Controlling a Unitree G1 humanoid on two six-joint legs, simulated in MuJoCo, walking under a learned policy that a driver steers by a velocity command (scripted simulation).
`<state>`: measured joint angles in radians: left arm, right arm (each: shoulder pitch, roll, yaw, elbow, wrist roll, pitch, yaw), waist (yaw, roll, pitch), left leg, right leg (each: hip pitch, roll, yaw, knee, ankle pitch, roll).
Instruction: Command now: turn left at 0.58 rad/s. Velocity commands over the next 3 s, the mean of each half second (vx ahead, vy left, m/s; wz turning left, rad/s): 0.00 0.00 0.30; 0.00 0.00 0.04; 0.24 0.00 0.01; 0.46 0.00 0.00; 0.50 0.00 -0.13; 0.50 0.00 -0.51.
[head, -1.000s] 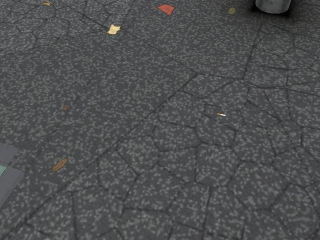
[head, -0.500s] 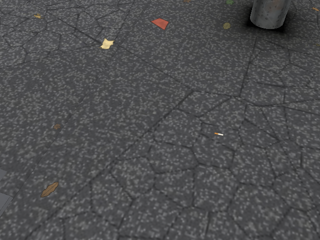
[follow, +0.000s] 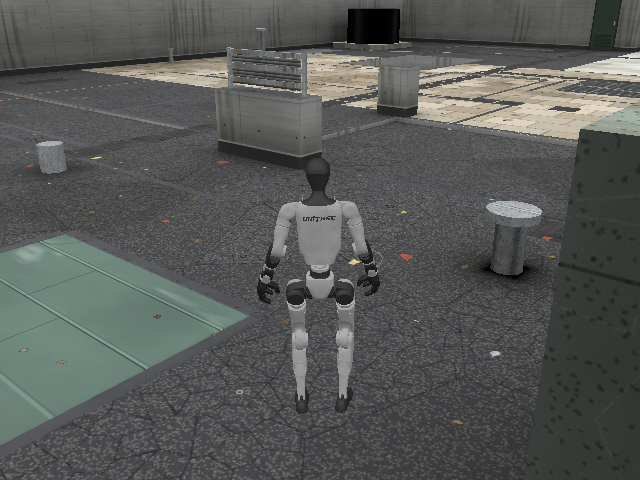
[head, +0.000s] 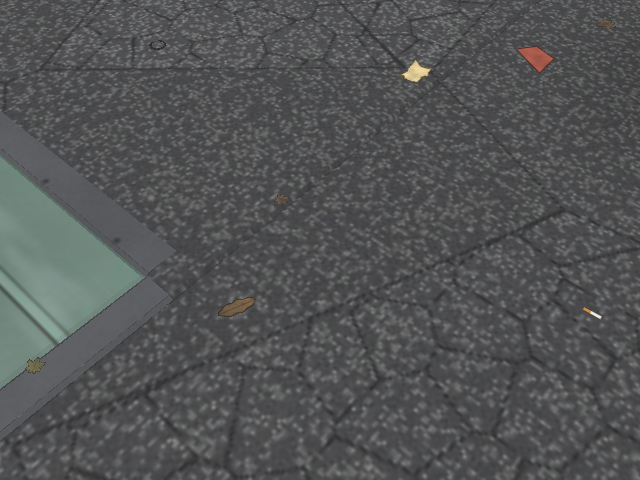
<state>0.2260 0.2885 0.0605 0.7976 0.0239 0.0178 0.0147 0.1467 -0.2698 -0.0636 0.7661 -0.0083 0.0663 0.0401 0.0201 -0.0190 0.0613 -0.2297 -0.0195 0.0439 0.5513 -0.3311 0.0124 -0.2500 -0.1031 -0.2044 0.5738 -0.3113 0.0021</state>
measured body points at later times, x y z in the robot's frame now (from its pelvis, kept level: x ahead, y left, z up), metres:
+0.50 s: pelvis +0.00 +0.01 +0.01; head +0.01 +0.00 +0.46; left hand +0.05 +0.28 -0.12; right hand +0.12 -0.23 -0.13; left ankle -0.02 +0.09 -0.73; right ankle +0.01 -0.10 -0.73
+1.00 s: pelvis +0.00 -0.02 +0.02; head +0.01 -0.02 +0.47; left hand +0.01 +0.23 -0.13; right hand +0.05 -0.26 -0.14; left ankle -0.02 +0.09 -0.73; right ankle +0.01 -0.10 -0.73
